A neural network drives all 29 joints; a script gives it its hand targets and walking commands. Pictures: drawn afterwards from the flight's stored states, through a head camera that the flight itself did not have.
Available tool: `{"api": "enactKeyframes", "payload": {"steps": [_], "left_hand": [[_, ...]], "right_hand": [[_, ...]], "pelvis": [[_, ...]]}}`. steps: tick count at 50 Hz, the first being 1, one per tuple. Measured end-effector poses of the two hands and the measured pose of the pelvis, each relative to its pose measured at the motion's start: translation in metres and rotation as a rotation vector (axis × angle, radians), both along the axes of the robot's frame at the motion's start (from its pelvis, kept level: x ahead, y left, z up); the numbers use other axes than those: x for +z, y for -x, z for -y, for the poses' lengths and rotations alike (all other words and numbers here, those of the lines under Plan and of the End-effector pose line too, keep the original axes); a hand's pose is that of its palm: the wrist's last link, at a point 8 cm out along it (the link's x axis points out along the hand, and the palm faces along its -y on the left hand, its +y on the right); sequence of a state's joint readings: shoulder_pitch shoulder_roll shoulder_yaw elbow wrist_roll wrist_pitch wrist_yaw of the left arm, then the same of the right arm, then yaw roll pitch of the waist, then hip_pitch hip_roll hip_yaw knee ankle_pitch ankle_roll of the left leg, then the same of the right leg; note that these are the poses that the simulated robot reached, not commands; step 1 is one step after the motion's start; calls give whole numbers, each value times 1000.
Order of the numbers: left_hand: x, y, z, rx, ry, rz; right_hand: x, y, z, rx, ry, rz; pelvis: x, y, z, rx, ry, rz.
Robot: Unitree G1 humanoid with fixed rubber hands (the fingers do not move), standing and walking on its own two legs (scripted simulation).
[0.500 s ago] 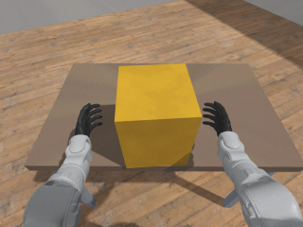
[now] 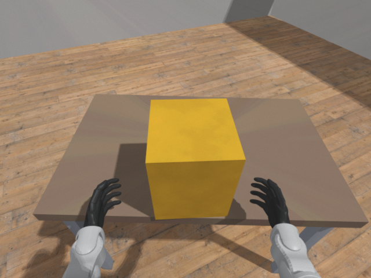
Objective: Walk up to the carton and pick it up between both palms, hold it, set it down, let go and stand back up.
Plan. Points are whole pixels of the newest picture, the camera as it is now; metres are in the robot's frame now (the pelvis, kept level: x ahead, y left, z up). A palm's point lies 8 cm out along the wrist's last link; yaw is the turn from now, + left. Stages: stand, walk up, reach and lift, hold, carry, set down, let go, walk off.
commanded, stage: set down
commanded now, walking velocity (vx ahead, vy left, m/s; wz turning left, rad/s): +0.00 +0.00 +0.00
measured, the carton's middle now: (190, 160) +0.42 +0.02 +0.00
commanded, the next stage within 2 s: let go in 1.92 s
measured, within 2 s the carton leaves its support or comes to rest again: neither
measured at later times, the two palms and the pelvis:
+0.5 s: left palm (85, 248) +0.19 +0.22 +0.00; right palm (295, 254) +0.19 -0.19 +0.01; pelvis +0.01 +0.01 +0.00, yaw -3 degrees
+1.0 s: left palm (85, 254) +0.19 +0.23 -0.03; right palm (296, 259) +0.19 -0.20 -0.02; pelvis +0.03 +0.02 +0.01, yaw -3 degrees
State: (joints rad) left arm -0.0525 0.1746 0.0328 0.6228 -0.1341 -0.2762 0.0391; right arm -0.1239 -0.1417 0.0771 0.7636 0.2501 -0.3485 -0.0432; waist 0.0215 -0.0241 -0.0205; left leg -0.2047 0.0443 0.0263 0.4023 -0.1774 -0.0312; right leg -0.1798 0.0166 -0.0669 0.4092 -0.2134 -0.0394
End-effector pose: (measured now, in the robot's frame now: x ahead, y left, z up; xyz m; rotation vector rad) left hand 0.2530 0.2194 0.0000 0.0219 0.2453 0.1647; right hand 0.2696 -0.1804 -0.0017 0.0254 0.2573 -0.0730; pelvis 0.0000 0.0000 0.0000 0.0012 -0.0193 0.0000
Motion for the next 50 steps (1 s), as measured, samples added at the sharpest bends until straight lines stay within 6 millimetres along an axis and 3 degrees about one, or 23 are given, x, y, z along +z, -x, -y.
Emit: {"api": "enactKeyframes", "payload": {"steps": [8,21,35,50], "left_hand": [[7,14,5,-18,-1,-4],[1,61,-1,0,0,-83],[-3,58,-5,-11,-22,-156],[-28,65,-10,-6,-53,-273]], "right_hand": [[8,29,13,-30,14,20],[9,80,16,-45,23,-37],[1,81,14,-41,46,-102],[-18,84,22,-21,81,-207]], "pelvis": [[3,-6,-2,-12,-2,47],[4,-7,-8,-40,-5,87],[5,-15,-22,-57,-2,73],[6,-31,-20,-59,4,61]]}}
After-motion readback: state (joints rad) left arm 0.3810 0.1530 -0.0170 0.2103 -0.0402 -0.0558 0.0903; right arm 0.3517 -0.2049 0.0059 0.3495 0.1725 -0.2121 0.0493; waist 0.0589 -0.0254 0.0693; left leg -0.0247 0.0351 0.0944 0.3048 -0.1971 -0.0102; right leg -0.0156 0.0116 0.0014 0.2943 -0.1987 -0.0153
